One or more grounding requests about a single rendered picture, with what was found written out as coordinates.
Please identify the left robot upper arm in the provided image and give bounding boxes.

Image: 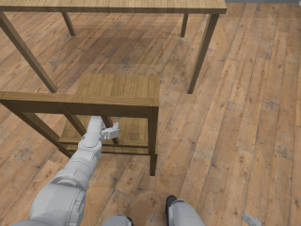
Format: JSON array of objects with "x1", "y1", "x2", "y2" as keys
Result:
[{"x1": 10, "y1": 183, "x2": 87, "y2": 226}]

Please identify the robot right hand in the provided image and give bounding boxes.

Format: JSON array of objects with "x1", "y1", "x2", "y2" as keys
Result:
[{"x1": 242, "y1": 213, "x2": 261, "y2": 226}]

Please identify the right robot thigh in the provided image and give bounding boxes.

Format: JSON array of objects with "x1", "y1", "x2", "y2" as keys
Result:
[{"x1": 168, "y1": 202, "x2": 205, "y2": 226}]

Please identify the right robot shin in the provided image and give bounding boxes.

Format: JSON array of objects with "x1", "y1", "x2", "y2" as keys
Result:
[{"x1": 171, "y1": 199, "x2": 185, "y2": 205}]

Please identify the robot left hand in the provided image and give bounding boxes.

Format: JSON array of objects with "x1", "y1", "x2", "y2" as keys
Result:
[{"x1": 87, "y1": 116, "x2": 121, "y2": 140}]

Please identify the left robot forearm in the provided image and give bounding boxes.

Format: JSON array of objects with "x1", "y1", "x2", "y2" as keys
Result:
[{"x1": 28, "y1": 132, "x2": 103, "y2": 219}]

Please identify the chair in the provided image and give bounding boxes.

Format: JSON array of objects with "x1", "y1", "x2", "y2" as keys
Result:
[{"x1": 0, "y1": 73, "x2": 160, "y2": 176}]

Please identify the table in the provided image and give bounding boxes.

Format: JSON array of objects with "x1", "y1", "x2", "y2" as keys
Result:
[{"x1": 0, "y1": 0, "x2": 228, "y2": 94}]

